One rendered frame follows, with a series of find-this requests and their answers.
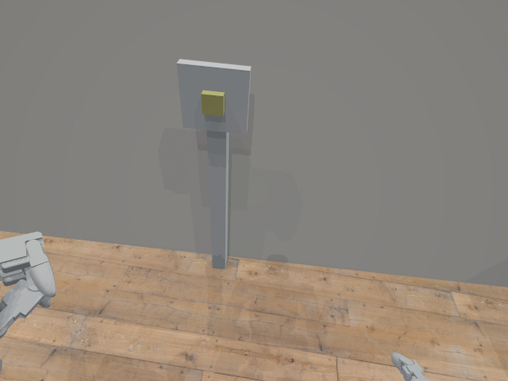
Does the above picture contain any robot right hand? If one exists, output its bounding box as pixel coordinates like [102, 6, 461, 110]
[391, 352, 430, 381]

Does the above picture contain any robot left hand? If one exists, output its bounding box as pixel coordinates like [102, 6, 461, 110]
[0, 232, 56, 338]

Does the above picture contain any panel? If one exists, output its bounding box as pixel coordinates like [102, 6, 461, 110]
[176, 59, 251, 269]

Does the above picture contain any button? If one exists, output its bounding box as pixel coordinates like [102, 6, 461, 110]
[201, 90, 225, 116]

